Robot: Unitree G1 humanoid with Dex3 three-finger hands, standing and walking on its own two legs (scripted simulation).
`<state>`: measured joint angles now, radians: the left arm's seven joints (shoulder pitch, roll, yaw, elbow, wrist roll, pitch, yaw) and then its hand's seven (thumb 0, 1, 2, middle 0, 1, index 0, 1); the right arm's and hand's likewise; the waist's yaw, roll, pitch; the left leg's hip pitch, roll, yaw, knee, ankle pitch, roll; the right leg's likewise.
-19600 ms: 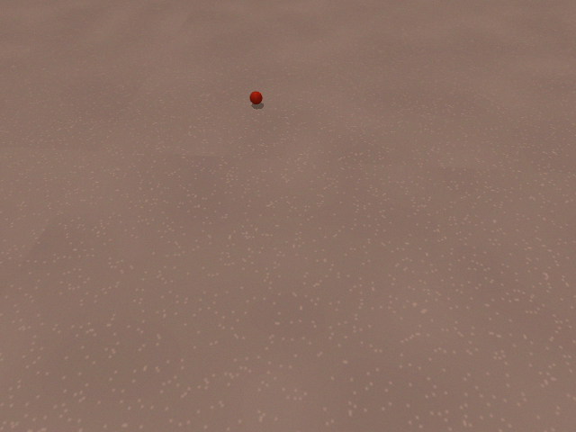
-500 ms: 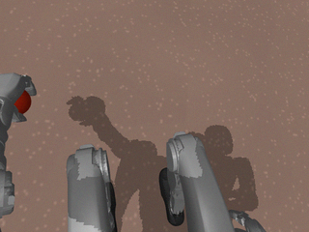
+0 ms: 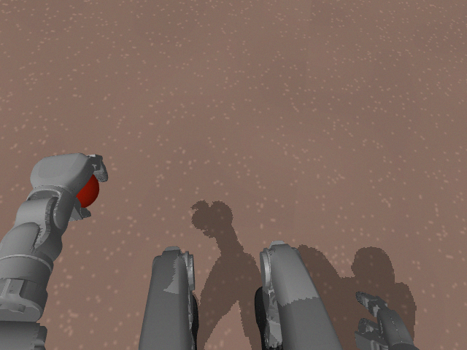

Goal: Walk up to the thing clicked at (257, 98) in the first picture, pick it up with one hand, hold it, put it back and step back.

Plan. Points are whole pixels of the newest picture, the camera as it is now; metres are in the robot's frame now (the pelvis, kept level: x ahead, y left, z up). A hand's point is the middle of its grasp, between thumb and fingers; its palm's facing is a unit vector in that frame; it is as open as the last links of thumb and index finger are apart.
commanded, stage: lift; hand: left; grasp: from above
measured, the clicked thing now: (76, 188) +0.41 +0.29 -0.09
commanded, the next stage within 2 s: hold in 0.84 s
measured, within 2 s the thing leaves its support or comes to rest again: neither
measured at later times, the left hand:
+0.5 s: hand (48, 174) +0.36 +0.24 +0.08, palm faces -0.44 -0.08 -0.89, open 8.9 cm
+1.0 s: hand (32, 123) +0.39 +0.23 +0.15, palm faces -0.44 -0.09 -0.89, open 8.9 cm
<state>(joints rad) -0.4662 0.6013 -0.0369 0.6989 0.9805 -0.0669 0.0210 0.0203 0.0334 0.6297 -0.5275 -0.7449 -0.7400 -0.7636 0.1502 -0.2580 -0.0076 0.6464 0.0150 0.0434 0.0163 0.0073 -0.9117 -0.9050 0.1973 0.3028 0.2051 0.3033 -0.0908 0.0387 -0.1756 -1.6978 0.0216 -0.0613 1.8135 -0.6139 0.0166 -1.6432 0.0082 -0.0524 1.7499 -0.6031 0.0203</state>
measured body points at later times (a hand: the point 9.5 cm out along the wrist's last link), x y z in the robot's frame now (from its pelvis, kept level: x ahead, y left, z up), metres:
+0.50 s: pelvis +0.04 +0.00 +0.16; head +0.10 +0.01 +0.61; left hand +0.38 +0.24 +0.13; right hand +0.14 -0.27 +0.04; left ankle +0.09 +0.11 -0.48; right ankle +0.09 -0.13 -0.48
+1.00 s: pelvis +0.08 +0.00 +0.22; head +0.12 -0.01 +0.67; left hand +0.41 +0.23 +0.21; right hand +0.17 -0.26 +0.10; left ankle +0.09 +0.11 -0.48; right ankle +0.09 -0.13 -0.48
